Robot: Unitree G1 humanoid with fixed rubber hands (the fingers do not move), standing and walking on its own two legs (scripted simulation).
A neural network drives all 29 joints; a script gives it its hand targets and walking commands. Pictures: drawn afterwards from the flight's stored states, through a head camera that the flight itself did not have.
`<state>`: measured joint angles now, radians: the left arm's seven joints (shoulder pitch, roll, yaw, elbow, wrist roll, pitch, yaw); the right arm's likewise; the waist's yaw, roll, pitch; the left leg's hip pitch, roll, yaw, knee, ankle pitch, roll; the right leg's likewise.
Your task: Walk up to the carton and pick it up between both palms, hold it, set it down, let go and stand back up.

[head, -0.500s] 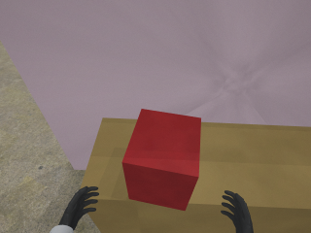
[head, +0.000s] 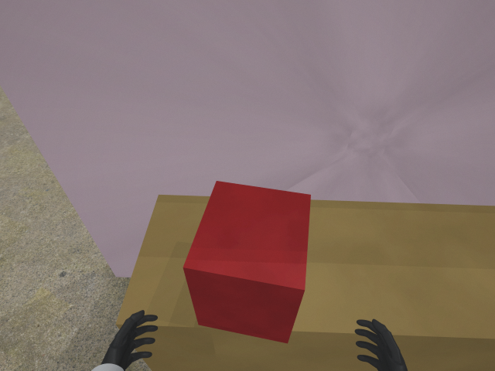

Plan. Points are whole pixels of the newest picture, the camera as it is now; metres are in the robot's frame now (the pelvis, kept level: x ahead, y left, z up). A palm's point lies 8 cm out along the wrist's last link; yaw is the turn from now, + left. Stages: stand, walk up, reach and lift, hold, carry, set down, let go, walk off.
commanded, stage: let go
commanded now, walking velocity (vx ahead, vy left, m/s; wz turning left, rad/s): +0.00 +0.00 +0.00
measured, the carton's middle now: (252, 262) +0.36 +0.02 -0.10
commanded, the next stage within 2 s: stand in 0.32 s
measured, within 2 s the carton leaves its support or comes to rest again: neither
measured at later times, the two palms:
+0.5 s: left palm out of the picture +0.11 +0.23 -0.08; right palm out of the picture +0.12 -0.26 -0.10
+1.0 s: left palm out of the picture +0.00 +0.24 -0.10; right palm out of the picture +0.00 -0.26 -0.14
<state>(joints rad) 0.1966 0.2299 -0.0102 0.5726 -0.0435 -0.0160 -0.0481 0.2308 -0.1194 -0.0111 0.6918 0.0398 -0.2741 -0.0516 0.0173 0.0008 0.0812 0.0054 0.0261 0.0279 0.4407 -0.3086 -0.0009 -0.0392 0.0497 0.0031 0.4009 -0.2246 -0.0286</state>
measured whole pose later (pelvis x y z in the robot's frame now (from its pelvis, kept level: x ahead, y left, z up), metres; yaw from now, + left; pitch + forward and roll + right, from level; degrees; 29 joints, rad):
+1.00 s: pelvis -0.05 -0.02 -0.01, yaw +2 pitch -4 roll +1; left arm 0.35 0.25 -0.03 0.74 0.00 -0.02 0.02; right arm 0.35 -0.26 0.02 0.85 -0.02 -0.01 0.00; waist 0.00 0.04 0.00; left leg -0.19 0.00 0.00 0.49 -0.23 -0.02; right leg -0.25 0.02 -0.03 0.50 -0.19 -0.04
